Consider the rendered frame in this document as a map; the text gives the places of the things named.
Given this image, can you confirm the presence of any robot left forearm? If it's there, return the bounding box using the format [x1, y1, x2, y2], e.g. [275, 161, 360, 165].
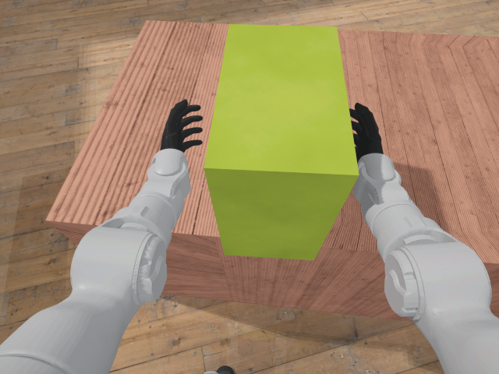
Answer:
[70, 149, 191, 288]

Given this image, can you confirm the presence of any pedestal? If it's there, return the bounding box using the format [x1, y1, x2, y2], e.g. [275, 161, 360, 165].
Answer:
[45, 20, 499, 322]

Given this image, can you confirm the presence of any robot right hand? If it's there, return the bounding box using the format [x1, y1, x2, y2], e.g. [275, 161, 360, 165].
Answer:
[349, 103, 384, 163]

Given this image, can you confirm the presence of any robot left upper arm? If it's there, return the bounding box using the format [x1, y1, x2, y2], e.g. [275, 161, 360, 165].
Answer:
[0, 227, 167, 374]

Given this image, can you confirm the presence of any robot right forearm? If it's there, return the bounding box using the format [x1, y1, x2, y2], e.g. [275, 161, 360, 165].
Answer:
[353, 153, 492, 303]

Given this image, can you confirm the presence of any robot left hand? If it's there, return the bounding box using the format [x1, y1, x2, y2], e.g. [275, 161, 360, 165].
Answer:
[160, 99, 203, 153]

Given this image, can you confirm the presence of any carton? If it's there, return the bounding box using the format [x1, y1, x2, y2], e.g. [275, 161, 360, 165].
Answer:
[203, 24, 359, 260]

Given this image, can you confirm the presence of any robot right upper arm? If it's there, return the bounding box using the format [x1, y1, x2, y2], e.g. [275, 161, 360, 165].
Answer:
[384, 242, 499, 374]

